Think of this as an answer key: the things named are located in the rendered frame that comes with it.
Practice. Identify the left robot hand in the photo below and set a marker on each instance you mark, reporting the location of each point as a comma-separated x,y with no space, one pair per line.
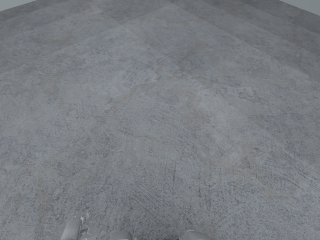
74,227

